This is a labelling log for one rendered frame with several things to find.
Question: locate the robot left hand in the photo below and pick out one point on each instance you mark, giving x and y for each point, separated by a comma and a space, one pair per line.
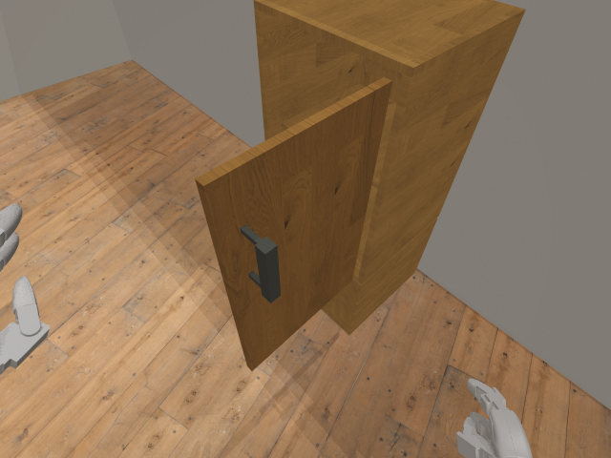
18, 340

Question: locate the robot right hand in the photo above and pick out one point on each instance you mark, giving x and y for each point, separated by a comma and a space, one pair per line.
502, 436

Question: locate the handle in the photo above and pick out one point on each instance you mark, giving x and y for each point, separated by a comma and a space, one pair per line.
268, 265

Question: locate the cupboard door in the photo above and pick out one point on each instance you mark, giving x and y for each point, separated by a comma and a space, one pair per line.
307, 189

